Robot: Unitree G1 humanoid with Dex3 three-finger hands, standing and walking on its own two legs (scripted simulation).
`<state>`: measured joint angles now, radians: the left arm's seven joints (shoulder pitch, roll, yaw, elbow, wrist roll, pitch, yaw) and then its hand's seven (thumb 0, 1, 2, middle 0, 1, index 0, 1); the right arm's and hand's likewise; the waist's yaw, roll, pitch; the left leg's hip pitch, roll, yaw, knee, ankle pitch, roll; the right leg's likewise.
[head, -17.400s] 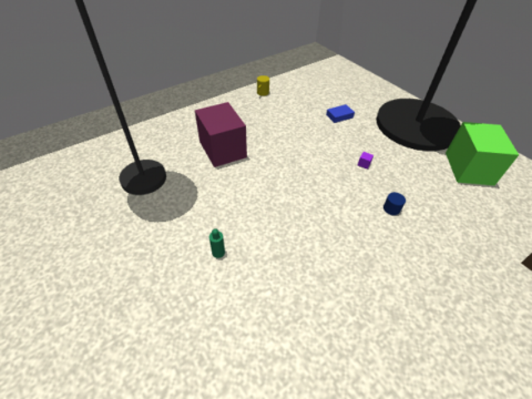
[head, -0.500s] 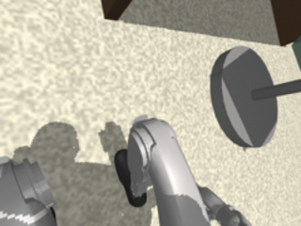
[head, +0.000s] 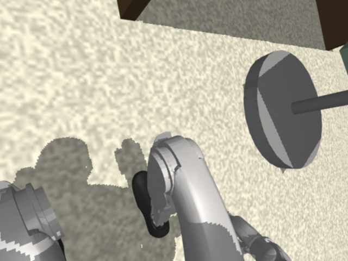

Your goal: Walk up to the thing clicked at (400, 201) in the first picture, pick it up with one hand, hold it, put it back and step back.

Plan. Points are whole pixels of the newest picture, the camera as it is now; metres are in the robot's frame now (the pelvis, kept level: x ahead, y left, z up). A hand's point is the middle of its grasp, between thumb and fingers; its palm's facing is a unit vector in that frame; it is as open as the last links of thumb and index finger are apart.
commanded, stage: settle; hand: left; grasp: from above
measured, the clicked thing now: out of the picture +0.45 +0.42 -0.26
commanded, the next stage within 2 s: lift in 0.96 s
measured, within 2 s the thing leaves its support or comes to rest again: leaves its support in 0.44 s
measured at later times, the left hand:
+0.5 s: hand out of the picture +0.43 +0.42 -0.21, palm faces -0.43 -0.16 -0.89, open 10.9 cm
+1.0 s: hand out of the picture +0.43 +0.43 -0.13, palm faces -0.46 -0.14 -0.88, open 10.8 cm
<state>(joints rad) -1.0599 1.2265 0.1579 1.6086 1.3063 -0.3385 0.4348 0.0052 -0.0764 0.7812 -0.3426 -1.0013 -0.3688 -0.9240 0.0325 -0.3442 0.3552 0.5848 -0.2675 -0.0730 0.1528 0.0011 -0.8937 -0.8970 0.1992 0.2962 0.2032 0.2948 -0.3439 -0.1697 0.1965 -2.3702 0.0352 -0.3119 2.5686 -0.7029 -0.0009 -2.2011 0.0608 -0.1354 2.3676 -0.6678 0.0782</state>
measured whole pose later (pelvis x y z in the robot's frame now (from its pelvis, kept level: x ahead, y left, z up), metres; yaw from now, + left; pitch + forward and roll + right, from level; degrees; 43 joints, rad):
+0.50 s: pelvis +0.00 +0.00 +0.00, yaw +1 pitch +28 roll -17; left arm -1.02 1.16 0.18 1.48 1.32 -0.31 0.35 0.01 -0.11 0.72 -0.46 -0.91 -0.49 -0.83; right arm 0.06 -0.33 0.32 0.58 -0.24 -0.05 0.16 0.00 -0.90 -0.90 0.20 0.30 0.20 0.30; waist -0.31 -0.15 0.14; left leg -2.38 0.03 -0.30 2.55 -0.70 0.00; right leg -2.20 0.04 -0.13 2.36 -0.68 0.06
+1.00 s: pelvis +0.00 +0.00 +0.02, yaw +4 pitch +31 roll -15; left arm -1.01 1.06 0.14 1.28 1.25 -0.31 0.11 0.01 -0.09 0.63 -0.51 -0.87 -0.54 -0.78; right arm 0.11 -0.32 0.20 0.56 -0.15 0.06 0.13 0.00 -0.90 -0.89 0.20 0.30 0.20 0.29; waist -0.25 -0.05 0.06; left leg -2.38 0.02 -0.23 2.46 -0.65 0.02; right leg -2.20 0.01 -0.09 2.31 -0.67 0.06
